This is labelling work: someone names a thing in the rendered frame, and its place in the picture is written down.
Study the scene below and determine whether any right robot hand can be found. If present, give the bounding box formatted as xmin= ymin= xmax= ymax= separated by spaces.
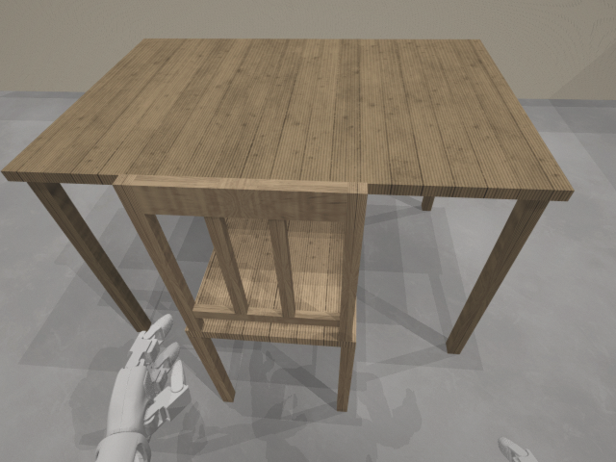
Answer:
xmin=498 ymin=437 xmax=538 ymax=462

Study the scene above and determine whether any left robot hand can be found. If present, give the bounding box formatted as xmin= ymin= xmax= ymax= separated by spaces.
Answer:
xmin=106 ymin=314 xmax=192 ymax=444

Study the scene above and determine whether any left robot forearm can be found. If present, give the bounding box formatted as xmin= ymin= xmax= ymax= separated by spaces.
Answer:
xmin=94 ymin=431 xmax=151 ymax=462

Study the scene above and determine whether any chair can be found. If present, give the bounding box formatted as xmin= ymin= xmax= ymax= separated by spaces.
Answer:
xmin=113 ymin=174 xmax=368 ymax=412

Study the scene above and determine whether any table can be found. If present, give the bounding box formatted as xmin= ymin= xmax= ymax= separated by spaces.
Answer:
xmin=1 ymin=38 xmax=575 ymax=354

